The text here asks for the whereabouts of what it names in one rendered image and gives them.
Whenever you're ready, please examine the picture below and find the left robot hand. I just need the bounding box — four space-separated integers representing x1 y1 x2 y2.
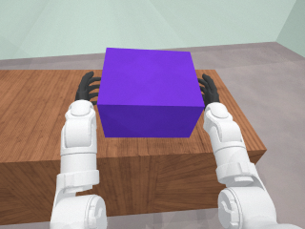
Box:
74 71 101 106

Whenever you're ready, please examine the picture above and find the right robot hand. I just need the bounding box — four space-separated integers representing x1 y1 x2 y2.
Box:
197 73 220 111

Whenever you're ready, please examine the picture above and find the pedestal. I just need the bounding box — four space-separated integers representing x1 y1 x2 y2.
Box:
0 70 267 225

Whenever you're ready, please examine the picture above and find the right robot upper arm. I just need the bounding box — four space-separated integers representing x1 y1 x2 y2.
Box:
217 186 302 229

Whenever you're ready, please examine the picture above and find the left robot upper arm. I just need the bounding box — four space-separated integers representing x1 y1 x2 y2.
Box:
51 194 108 229

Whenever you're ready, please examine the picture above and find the robot right forearm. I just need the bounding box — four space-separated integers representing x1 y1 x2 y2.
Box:
203 102 276 219

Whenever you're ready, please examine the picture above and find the robot left forearm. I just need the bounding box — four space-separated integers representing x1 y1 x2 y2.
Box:
50 99 100 229

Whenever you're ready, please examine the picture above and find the carton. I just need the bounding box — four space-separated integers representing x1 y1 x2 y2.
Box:
96 48 205 138

